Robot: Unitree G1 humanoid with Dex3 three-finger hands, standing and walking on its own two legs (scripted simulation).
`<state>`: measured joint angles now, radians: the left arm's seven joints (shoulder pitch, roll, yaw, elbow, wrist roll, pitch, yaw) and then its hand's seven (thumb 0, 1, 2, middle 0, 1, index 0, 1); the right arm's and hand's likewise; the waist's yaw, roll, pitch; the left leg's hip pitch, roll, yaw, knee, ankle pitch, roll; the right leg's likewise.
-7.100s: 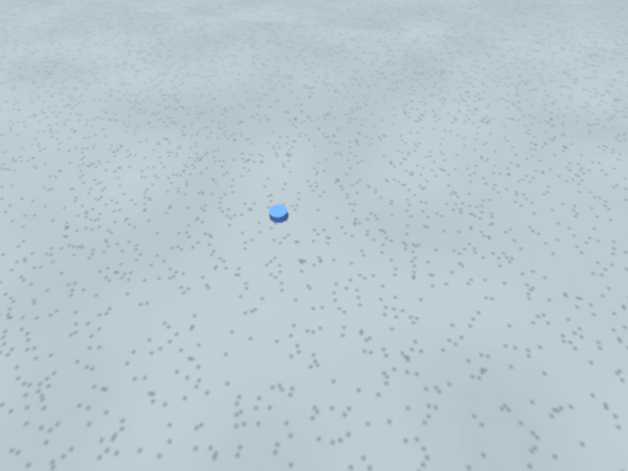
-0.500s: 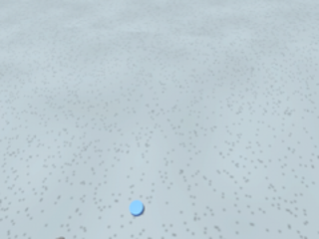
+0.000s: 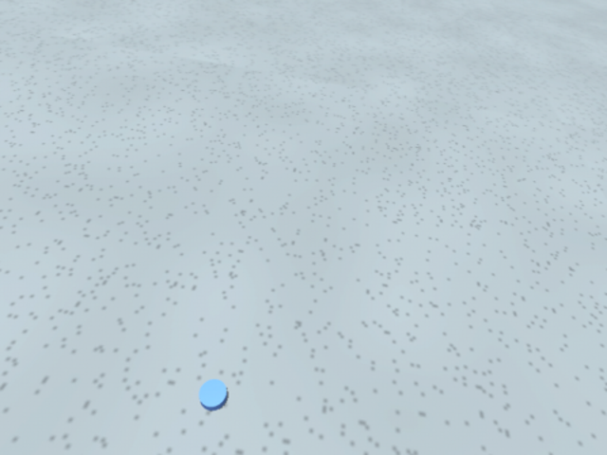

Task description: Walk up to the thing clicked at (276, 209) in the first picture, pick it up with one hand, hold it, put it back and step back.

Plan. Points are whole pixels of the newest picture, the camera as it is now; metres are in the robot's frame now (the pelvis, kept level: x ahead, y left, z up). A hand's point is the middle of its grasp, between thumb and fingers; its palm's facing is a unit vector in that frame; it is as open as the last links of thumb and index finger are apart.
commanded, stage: walk up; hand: left
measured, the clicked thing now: (213, 394) +0.45 +0.23 -0.74
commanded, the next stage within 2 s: none
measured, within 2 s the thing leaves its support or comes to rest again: neither
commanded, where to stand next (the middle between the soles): +0.08 -0.02 m, yaw +1 degrees
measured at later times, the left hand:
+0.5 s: hand out of the picture +0.02 +0.28 -0.14, palm faces +0.11 -0.90 -0.42, open 7.4 cm
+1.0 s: hand out of the picture +0.01 +0.25 -0.14, palm faces +0.02 -0.89 -0.45, open 7.4 cm
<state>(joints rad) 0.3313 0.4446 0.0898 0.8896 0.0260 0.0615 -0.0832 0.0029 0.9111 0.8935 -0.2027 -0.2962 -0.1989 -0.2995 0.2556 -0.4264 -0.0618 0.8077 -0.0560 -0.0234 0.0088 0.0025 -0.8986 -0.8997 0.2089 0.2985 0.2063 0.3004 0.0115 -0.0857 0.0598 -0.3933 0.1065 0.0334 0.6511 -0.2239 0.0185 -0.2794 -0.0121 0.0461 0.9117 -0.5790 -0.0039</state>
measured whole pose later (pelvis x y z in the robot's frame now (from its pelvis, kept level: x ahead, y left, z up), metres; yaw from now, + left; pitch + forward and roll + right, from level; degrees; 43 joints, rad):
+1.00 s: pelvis -0.03 -0.03 -0.01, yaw +3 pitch -3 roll +3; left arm 0.24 0.38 0.05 0.82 0.05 0.05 0.00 0.00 0.91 0.89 -0.21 -0.30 -0.20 -0.30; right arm 0.10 -0.41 -0.07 0.77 0.00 0.09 0.00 0.00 -0.91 -0.90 0.20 0.30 0.20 0.30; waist 0.04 0.02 0.20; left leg -0.62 -0.11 -0.12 1.19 -0.46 0.01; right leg -0.39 -0.02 0.03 0.81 -0.37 -0.03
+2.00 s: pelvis -0.07 -0.02 +0.01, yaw +5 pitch -3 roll +0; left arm 0.11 0.38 0.01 1.04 0.01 -0.02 -0.01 0.00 0.91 0.89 -0.20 -0.30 -0.20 -0.30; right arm 0.13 -0.36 -0.02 1.04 -0.01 -0.01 0.01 0.00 -0.90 -0.90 0.20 0.30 0.20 0.30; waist -0.01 0.00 0.07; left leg -0.12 0.02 0.01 0.53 -0.36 -0.01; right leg -0.25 -0.02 0.05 0.56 -0.26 0.03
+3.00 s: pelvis -0.06 +0.00 -0.01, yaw -1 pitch -2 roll +0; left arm 0.18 0.40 0.07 0.88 0.01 0.08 0.00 0.00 0.91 0.89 -0.20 -0.30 -0.20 -0.30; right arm 0.03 -0.35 -0.06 0.79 -0.03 0.05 0.01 0.00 -0.90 -0.90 0.21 0.30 0.20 0.30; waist 0.02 -0.03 0.20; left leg -0.49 0.02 0.06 0.56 -0.03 0.04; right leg -0.28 0.04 0.09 0.93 -0.55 0.00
